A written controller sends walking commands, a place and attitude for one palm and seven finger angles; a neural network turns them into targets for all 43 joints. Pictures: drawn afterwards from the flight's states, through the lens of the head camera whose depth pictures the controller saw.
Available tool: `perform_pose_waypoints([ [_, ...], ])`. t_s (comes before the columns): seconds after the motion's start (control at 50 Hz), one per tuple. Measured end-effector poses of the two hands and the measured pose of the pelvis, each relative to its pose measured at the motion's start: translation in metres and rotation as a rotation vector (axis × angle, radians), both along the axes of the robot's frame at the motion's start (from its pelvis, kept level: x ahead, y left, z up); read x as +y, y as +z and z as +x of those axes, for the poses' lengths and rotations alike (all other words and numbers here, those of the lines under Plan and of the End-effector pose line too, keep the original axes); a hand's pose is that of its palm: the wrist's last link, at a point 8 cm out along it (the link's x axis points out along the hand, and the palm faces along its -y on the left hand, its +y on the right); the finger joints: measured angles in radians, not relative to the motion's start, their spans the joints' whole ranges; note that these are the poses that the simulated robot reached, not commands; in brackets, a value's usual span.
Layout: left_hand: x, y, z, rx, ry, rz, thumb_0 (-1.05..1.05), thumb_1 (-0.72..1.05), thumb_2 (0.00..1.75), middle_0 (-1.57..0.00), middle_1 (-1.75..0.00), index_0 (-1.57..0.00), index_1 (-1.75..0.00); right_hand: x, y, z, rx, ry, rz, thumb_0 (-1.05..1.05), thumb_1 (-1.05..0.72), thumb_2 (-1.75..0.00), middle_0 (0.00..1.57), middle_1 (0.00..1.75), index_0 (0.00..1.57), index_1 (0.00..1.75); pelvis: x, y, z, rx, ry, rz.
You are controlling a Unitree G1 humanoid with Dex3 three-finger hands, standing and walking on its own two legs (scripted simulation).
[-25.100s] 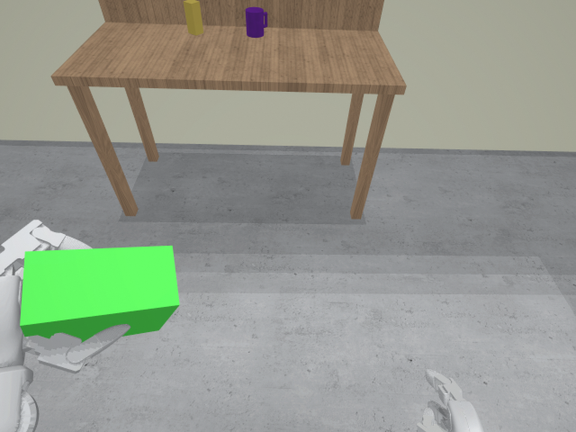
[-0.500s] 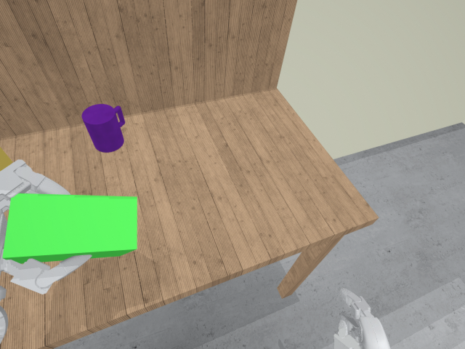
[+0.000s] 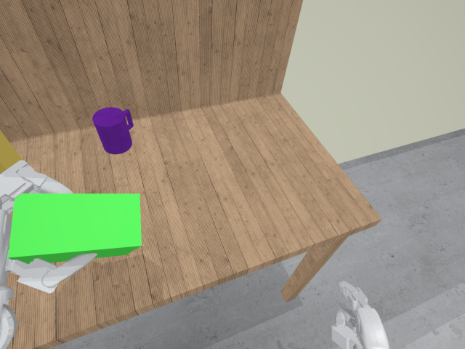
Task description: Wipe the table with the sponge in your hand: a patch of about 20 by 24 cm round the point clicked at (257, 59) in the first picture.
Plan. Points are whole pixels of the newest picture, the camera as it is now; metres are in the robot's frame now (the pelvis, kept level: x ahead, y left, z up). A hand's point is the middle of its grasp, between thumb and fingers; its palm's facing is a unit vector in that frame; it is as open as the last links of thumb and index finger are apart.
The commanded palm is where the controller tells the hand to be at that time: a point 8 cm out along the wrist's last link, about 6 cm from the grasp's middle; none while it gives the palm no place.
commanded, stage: look again from close up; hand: left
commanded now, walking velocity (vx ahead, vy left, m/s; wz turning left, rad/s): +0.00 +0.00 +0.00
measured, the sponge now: (99, 228) +0.24 +0.21 +0.13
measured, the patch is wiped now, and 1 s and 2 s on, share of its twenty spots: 0.00 0.00 0.00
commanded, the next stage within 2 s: turn the palm down, sponge in hand in 0.40 s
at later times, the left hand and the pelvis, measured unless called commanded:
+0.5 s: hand (56, 230) +0.22 +0.25 +0.15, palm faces +0.34 -0.85 -0.39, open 10.2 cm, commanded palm +0.16 +0.28 +0.17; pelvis +0.00 +0.00 +0.00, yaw +0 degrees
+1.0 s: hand (45, 253) +0.19 +0.25 +0.15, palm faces +0.43 -0.61 -0.66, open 10.2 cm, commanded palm +0.15 +0.26 +0.17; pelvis -0.03 -0.05 -0.02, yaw +4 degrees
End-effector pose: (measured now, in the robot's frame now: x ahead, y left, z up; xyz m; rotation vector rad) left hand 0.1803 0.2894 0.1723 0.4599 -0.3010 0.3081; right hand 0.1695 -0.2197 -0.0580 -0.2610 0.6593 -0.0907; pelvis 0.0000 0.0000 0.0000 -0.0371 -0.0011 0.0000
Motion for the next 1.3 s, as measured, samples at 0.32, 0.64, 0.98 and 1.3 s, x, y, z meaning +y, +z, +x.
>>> perform_pose_waypoints([
  [0.32, 0.0, -0.004, 0.0, 0.033, -0.005, 0.005, 0.0, -0.51, 1.05, -0.74, -1.34, -0.72, -1.34, -0.001, -0.006, -0.012, 0.028, -0.027, 0.005, 0.01, -0.9, -0.9, 0.2, 0.3, 0.2, 0.3, 0.002, 0.0, -0.002, 0.0, 0.001, -0.001],
  [0.64, 0.025, 0.039, 0.025, -0.012, 0.077, 0.076, -0.01, -0.51, 1.05, -0.74, -1.34, -0.72, -1.34, -0.001, -0.014, 0.007, 0.027, 0.094, 0.002, 0.01, -0.9, -0.9, 0.2, 0.3, 0.2, 0.3, -0.005, -0.007, -0.004, -0.024, 0.016, 0.019],
  [0.98, -0.017, 0.008, -0.033, 0.166, 0.233, 0.265, 0.0, -0.51, 1.05, -0.74, -1.34, -0.72, -1.34, -0.025, -0.035, 0.015, 0.001, 0.138, 0.033, 0.01, -0.9, -0.9, 0.2, 0.3, 0.2, 0.3, -0.05, -0.022, -0.026, -0.039, 0.067, 0.018],
  [1.3, -0.045, 0.007, -0.01, 0.313, 0.173, 0.482, 0.0, -0.51, 1.05, -0.74, -1.34, -0.72, -1.34, -0.082, -0.053, -0.006, 0.026, -0.006, 0.022, 0.01, -0.9, -0.9, 0.2, 0.3, 0.2, 0.3, -0.07, -0.027, -0.016, -0.032, 0.031, 0.022],
])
